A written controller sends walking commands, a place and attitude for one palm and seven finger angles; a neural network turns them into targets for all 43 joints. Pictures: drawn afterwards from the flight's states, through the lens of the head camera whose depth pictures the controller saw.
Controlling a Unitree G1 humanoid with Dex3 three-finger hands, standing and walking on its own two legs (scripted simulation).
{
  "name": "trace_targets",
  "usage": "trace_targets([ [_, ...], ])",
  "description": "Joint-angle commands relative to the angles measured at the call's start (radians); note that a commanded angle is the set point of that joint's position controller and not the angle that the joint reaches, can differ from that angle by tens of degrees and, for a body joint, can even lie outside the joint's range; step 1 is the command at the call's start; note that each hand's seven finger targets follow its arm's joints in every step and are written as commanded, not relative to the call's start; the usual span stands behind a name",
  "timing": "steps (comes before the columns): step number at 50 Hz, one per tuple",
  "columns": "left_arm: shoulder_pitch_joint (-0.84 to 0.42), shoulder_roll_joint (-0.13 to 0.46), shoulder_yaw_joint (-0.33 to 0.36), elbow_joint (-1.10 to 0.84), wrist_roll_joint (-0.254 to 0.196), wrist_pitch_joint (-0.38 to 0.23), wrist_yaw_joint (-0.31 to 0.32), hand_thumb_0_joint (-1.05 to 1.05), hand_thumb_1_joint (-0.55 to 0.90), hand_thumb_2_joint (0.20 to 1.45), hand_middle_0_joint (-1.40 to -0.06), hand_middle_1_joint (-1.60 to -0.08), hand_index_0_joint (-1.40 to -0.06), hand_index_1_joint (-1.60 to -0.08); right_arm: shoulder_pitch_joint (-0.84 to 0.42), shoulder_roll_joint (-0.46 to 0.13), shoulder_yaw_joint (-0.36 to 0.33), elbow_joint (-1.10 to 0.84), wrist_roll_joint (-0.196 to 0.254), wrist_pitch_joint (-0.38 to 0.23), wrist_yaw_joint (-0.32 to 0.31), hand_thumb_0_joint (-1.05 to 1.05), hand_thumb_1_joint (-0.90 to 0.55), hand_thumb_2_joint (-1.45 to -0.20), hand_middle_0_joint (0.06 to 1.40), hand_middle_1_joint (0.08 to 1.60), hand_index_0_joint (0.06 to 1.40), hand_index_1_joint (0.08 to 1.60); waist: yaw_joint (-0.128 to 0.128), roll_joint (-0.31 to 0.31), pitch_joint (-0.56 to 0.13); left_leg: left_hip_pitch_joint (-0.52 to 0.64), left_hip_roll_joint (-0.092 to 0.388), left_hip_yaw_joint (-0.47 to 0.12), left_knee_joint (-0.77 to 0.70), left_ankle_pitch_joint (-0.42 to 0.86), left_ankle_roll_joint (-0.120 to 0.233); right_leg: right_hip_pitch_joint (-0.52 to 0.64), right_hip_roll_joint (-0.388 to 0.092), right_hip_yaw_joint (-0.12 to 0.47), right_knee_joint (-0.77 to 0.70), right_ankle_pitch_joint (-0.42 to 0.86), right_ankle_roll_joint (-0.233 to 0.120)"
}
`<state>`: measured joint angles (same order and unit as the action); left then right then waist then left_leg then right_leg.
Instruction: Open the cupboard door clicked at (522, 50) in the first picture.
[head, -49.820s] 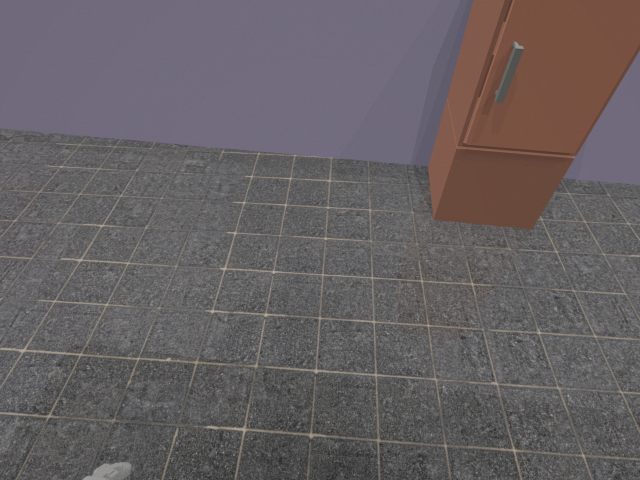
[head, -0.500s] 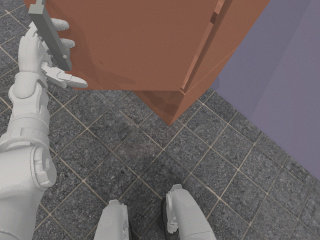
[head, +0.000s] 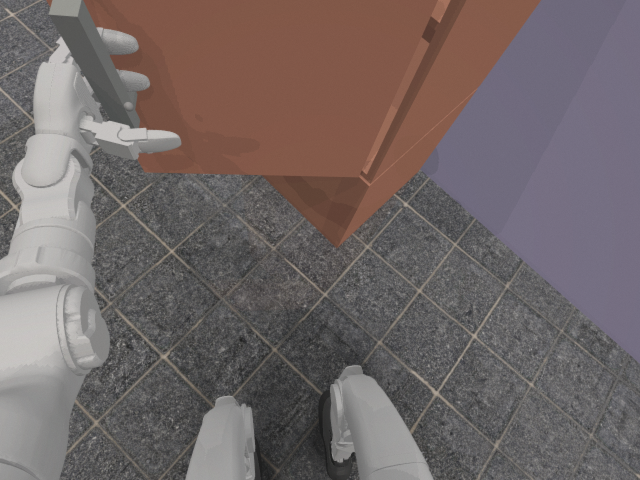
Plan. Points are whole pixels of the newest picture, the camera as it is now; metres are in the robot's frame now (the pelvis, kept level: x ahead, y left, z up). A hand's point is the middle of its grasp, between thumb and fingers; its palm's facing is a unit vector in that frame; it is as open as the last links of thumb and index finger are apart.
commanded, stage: close the thumb around the handle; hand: left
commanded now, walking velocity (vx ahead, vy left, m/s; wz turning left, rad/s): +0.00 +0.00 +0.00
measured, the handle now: (106, 63) +0.59 +0.18 +0.06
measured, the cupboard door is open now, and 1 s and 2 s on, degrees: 47 59 89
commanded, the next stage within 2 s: pull the door open along its arc in 0.46 s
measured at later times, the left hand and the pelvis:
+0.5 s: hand (128, 107) +0.54 +0.16 +0.05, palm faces -0.06 -1.00 -0.02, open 5.7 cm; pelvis +0.01 +0.00 +0.00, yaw +0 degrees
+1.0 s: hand (132, 166) +0.46 +0.16 +0.05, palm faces -0.11 -0.99 -0.02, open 6.0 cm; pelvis +0.02 +0.00 +0.03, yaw -1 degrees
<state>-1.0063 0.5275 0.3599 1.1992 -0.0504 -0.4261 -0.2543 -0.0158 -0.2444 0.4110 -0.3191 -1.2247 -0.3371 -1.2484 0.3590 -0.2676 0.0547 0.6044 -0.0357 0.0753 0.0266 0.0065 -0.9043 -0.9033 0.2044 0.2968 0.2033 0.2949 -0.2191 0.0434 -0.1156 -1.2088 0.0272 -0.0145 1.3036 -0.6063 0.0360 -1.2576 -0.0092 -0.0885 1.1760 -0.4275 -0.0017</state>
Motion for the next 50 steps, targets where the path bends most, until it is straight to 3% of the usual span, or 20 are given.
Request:
trace_targets([
  [1, -0.444, 0.208, 0.028, -0.211, -0.020, -0.068, -0.001, 0.000, 0.228, 0.612, -0.352, -1.278, -0.352, -1.278, 0.206, -0.190, -0.065, -0.033, -0.001, -0.010, -0.017, 0.000, -0.900, -0.900, 0.200, 0.300, 0.200, 0.300, -0.034, 0.149, -0.583, 0.352, -0.012, -0.066, -0.153, 0.492, -0.016, 0.353, 0.043, 0.041, -0.090, 0.294, -0.023],
  [3, -0.448, 0.214, 0.032, -0.196, -0.018, -0.063, -0.002, 0.000, 0.340, 0.660, -0.360, -1.290, -0.360, -1.290, 0.205, -0.188, -0.061, -0.034, -0.002, -0.010, -0.018, 0.000, -0.900, -0.900, 0.200, 0.300, 0.200, 0.300, -0.036, 0.126, -0.551, 0.316, -0.012, -0.062, -0.154, 0.462, -0.012, 0.362, 0.044, 0.043, -0.092, 0.282, -0.021],
  [6, -0.435, 0.226, 0.037, -0.218, -0.011, -0.073, -0.002, 0.000, 0.508, 0.732, -0.372, -1.308, -0.372, -1.308, 0.203, -0.188, -0.062, -0.040, -0.001, -0.011, -0.018, 0.000, -0.900, -0.900, 0.200, 0.300, 0.200, 0.300, -0.022, 0.146, -0.578, 0.333, -0.012, -0.063, -0.156, 0.478, -0.015, 0.368, 0.042, 0.044, -0.085, 0.291, -0.024],
  [8, -0.443, 0.211, 0.026, -0.232, -0.013, -0.075, -0.001, 0.000, 0.620, 0.780, -0.380, -1.320, -0.380, -1.320, 0.200, -0.186, -0.064, -0.039, -0.002, -0.013, -0.015, 0.000, -0.900, -0.900, 0.200, 0.300, 0.200, 0.300, -0.026, 0.167, -0.591, 0.350, -0.012, -0.063, -0.150, 0.492, -0.017, 0.353, 0.043, 0.044, -0.083, 0.296, -0.024],
  [13, -0.408, 0.207, 0.034, -0.235, -0.024, -0.070, -0.008, 0.000, 0.900, 0.900, -0.400, -1.350, -0.400, -1.350, 0.203, -0.188, -0.067, -0.043, 0.002, -0.007, -0.015, 0.000, -0.900, -0.900, 0.200, 0.300, 0.200, 0.300, -0.020, 0.143, -0.585, 0.363, -0.009, -0.065, -0.157, 0.521, -0.020, 0.366, 0.043, 0.041, -0.086, 0.317, -0.022],
  [16, -0.387, 0.198, 0.034, -0.258, -0.025, -0.075, -0.005, 0.000, 0.900, 0.900, -0.400, -1.350, -0.400, -1.350, 0.206, -0.187, -0.071, -0.043, 0.001, -0.006, -0.012, 0.000, -0.900, -0.900, 0.200, 0.300, 0.200, 0.300, -0.005, 0.172, -0.605, 0.411, -0.006, -0.073, -0.163, 0.563, -0.029, 0.354, 0.043, 0.034, -0.086, 0.319, -0.024],
  [19, -0.403, 0.184, 0.027, -0.274, -0.030, -0.082, 0.002, 0.000, 0.900, 0.900, -0.400, -1.350, -0.400, -1.350, 0.209, -0.186, -0.072, -0.042, -0.002, -0.008, -0.012, 0.000, -0.900, -0.900, 0.200, 0.300, 0.200, 0.300, -0.015, 0.150, -0.602, 0.420, -0.004, -0.077, -0.161, 0.572, -0.027, 0.347, 0.045, 0.032, -0.085, 0.324, -0.024],
  [21, -0.389, 0.142, -0.004, -0.249, -0.026, -0.081, 0.003, 0.000, 0.900, 0.900, -0.400, -1.350, -0.400, -1.350, 0.202, -0.183, -0.073, -0.037, 0.000, -0.006, -0.011, 0.000, -0.900, -0.900, 0.200, 0.300, 0.200, 0.300, -0.018, 0.153, -0.568, 0.418, -0.004, -0.077, -0.168, 0.558, -0.032, 0.325, 0.043, 0.028, -0.090, 0.302, -0.023],
  [24, -0.415, 0.162, 0.008, -0.256, -0.021, -0.092, 0.015, 0.000, 0.900, 0.900, -0.400, -1.350, -0.400, -1.350, 0.210, -0.185, -0.073, -0.035, -0.004, -0.006, -0.012, 0.000, -0.900, -0.900, 0.200, 0.300, 0.200, 0.300, -0.025, 0.144, -0.567, 0.415, -0.005, -0.077, -0.166, 0.564, -0.028, 0.332, 0.045, 0.031, -0.089, 0.313, -0.024],
  [25, -0.422, 0.186, 0.020, -0.278, -0.014, -0.101, 0.015, 0.000, 0.900, 0.900, -0.400, -1.350, -0.400, -1.350, 0.209, -0.188, -0.075, -0.033, -0.005, -0.006, -0.012, 0.000, -0.900, -0.900, 0.200, 0.300, 0.200, 0.300, -0.013, 0.158, -0.601, 0.431, -0.003, -0.082, -0.165, 0.576, -0.034, 0.338, 0.042, 0.033, -0.083, 0.313, -0.024],
  [27, -0.396, 0.138, -0.011, -0.254, -0.016, -0.100, 0.012, 0.000, 0.900, 0.900, -0.400, -1.350, -0.400, -1.350, 0.201, -0.183, -0.076, -0.032, -0.004, -0.005, -0.010, 0.000, -0.900, -0.900, 0.200, 0.300, 0.200, 0.300, -0.018, 0.165, -0.583, 0.439, -0.004, -0.080, -0.166, 0.580, -0.037, 0.319, 0.042, 0.029, -0.089, 0.306, -0.024],
  [28, -0.403, 0.143, -0.009, -0.244, -0.015, -0.098, 0.011, 0.000, 0.900, 0.900, -0.400, -1.350, -0.400, -1.350, 0.201, -0.183, -0.074, -0.029, -0.004, -0.004, -0.010, 0.000, -0.900, -0.900, 0.200, 0.300, 0.200, 0.300, -0.021, 0.145, -0.562, 0.418, -0.004, -0.078, -0.165, 0.560, -0.033, 0.326, 0.043, 0.030, -0.089, 0.303, -0.024],
  [29, -0.411, 0.211, 0.040, -0.241, -0.013, -0.104, 0.014, 0.000, 0.900, 0.900, -0.400, -1.350, -0.400, -1.350, 0.206, -0.189, -0.072, -0.027, -0.006, -0.002, -0.015, 0.000, -0.900, -0.900, 0.200, 0.300, 0.200, 0.300, -0.016, 0.146, -0.554, 0.408, -0.003, -0.076, -0.164, 0.565, -0.030, 0.339, 0.044, 0.032, -0.087, 0.311, -0.027],
  [37, -0.190, 0.174, 0.042, -0.312, -0.042, -0.100, -0.015, 0.000, 0.900, 0.900, -0.400, -1.350, -0.400, -1.350, 0.181, -0.178, -0.079, -0.072, 0.009, 0.008, -0.009, 0.000, -0.900, -0.900, 0.200, 0.300, 0.200, 0.300, 0.047, 0.115, -0.614, 0.421, -0.008, -0.058, -0.189, 0.614, -0.029, 0.442, 0.042, 0.038, -0.094, 0.378, -0.025],
  [40, -0.082, 0.151, 0.037, -0.391, -0.059, -0.099, -0.021, 0.000, 0.900, 0.900, -0.400, -1.350, -0.400, -1.350, 0.170, -0.171, -0.085, -0.092, 0.018, 0.008, -0.005, 0.000, -0.900, -0.900, 0.200, 0.300, 0.200, 0.300, 0.075, 0.130, -0.644, 0.451, -0.007, -0.046, -0.199, 0.677, -0.032, 0.480, 0.041, 0.042, -0.101, 0.425, -0.024],
  [43, 0.076, 0.113, 0.027, -0.451, -0.082, -0.086, -0.023, 0.000, 0.900, 0.900, -0.400, -1.350, -0.400, -1.350, 0.147, -0.165, -0.090, -0.118, 0.030, 0.009, -0.002, 0.000, -0.900, -0.900, 0.200, 0.300, 0.200, 0.300, 0.098, 0.054, -0.599, 0.408, -0.013, -0.028, -0.231, 0.636, -0.024, 0.553, 0.042, 0.045, -0.124, 0.444, -0.023],
  [48, 0.374, 0.006, -0.016, -0.606, -0.132, -0.080, -0.026, 0.000, 0.900, 0.900, -0.400, -1.350, -0.400, -1.350, 0.090, -0.145, -0.099, -0.169, 0.047, -0.005, 0.005, 0.000, -0.900, -0.900, 0.200, 0.300, 0.200, 0.300, 0.145, -0.011, -0.536, 0.341, -0.027, 0.014, -0.277, 0.565, -0.014, 0.665, 0.033, 0.056, -0.150, 0.476, -0.022],
  [50, 0.483, -0.010, -0.013, -0.671, -0.153, -0.086, -0.023, 0.000, 0.900, 0.900, -0.400, -1.350, -0.400, -1.350, 0.065, -0.140, -0.101, -0.183, 0.051, -0.015, 0.006, 0.000, -0.900, -0.900, 0.200, 0.300, 0.200, 0.300, 0.166, -0.008, -0.526, 0.335, -0.027, 0.021, -0.286, 0.573, -0.016, 0.687, 0.027, 0.059, -0.145, 0.494, -0.025],
])
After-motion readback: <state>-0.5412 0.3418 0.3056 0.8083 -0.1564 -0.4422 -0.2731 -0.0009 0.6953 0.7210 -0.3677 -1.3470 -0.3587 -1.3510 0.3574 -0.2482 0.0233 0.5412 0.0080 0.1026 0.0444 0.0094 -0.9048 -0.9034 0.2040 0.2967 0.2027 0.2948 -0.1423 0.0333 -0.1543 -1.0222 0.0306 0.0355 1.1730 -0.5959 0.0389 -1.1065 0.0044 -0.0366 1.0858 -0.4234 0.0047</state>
